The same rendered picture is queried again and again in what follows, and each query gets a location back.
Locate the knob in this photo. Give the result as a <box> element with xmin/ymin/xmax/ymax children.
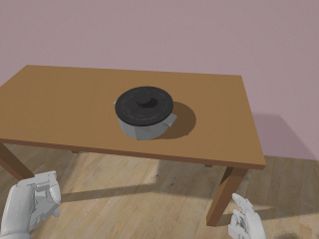
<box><xmin>136</xmin><ymin>94</ymin><xmax>152</xmax><ymax>107</ymax></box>

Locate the pot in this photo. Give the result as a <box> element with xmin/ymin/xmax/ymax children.
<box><xmin>114</xmin><ymin>102</ymin><xmax>177</xmax><ymax>140</ymax></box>

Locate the left robot hand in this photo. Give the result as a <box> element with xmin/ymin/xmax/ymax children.
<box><xmin>0</xmin><ymin>170</ymin><xmax>62</xmax><ymax>237</ymax></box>

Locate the lid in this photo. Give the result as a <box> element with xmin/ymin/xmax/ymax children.
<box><xmin>115</xmin><ymin>86</ymin><xmax>173</xmax><ymax>126</ymax></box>

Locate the right robot hand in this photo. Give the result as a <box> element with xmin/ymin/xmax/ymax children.
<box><xmin>228</xmin><ymin>193</ymin><xmax>267</xmax><ymax>239</ymax></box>

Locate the table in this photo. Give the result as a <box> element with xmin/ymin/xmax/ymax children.
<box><xmin>0</xmin><ymin>65</ymin><xmax>266</xmax><ymax>227</ymax></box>

